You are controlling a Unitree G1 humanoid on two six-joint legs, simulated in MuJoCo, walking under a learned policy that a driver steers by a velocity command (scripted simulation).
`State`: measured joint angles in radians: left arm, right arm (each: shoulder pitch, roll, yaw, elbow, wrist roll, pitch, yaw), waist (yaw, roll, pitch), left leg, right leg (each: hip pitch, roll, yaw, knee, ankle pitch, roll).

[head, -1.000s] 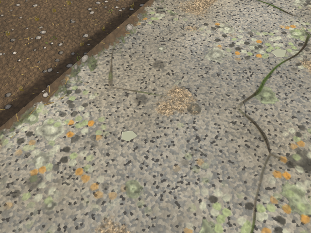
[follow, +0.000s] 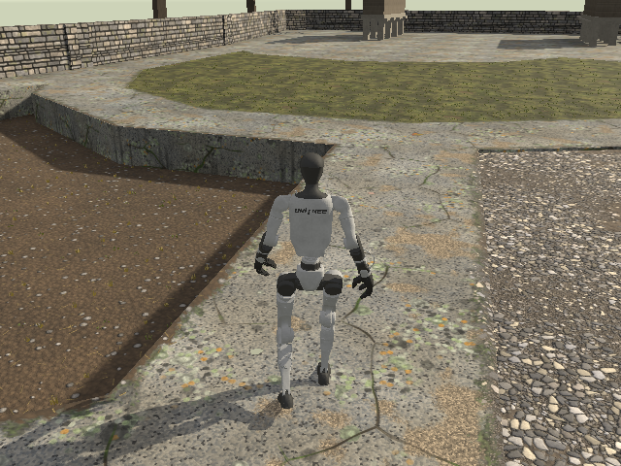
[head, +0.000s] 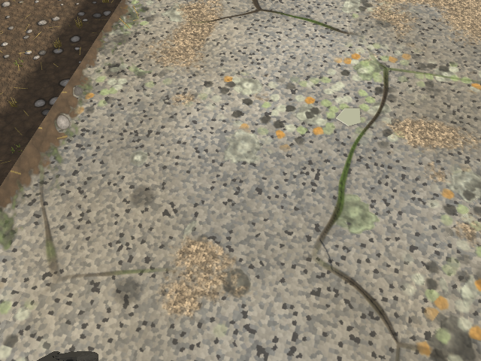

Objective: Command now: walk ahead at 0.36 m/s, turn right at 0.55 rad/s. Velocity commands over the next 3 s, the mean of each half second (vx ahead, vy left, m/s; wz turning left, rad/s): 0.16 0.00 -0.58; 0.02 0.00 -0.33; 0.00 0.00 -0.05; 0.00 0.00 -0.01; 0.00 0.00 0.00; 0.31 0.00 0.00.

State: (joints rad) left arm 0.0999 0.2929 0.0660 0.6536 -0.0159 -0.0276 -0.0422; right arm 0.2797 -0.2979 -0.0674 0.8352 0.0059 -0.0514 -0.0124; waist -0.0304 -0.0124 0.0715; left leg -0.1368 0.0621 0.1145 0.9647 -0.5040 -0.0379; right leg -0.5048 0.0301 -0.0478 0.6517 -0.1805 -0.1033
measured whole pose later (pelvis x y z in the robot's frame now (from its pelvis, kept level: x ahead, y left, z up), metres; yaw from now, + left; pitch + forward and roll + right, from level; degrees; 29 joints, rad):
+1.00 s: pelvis +0.17 -0.01 +0.02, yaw -27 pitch +0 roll +0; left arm 0.17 0.23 0.03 0.70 0.02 0.01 0.01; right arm 0.17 -0.31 -0.06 0.81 0.00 0.03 -0.02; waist -0.01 0.04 0.03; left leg -0.38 0.05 -0.01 0.81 -0.43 -0.08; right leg -0.23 0.03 0.02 0.47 -0.25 -0.04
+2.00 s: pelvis +0.17 +0.02 +0.02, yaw -27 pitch -2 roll +0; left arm 0.20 0.21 0.03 1.09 0.00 0.01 0.04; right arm 0.22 -0.22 -0.01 1.06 0.00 0.00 -0.04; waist 0.00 0.00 0.04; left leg -0.18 0.01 -0.01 0.48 -0.26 -0.01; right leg -0.20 0.00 0.03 0.48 -0.25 0.01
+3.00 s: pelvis +0.29 -0.06 +0.03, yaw -27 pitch +2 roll +0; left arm 0.52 0.17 0.01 1.11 0.00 -0.08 0.01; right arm 0.13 -0.26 -0.05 0.92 0.03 -0.10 0.03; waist 0.06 0.03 -0.01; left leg -0.67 0.08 0.04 0.96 -0.15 0.04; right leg 0.05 0.02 -0.01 0.23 -0.31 -0.04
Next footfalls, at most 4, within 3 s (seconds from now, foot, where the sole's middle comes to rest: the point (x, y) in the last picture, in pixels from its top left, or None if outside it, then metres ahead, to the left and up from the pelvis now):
0.40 left None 0.31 0.10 -0.75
0.80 right None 0.16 -0.11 -0.75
1.10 left None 0.26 0.11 -0.75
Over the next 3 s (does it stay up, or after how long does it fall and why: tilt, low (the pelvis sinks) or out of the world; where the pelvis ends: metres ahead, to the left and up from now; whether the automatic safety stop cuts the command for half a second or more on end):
stays up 0.29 -0.06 0.03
